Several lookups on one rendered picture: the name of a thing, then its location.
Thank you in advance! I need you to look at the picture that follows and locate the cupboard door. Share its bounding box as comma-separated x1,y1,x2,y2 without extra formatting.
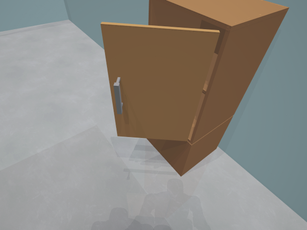
101,22,220,141

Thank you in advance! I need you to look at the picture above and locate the handle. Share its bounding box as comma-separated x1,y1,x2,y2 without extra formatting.
114,77,123,114

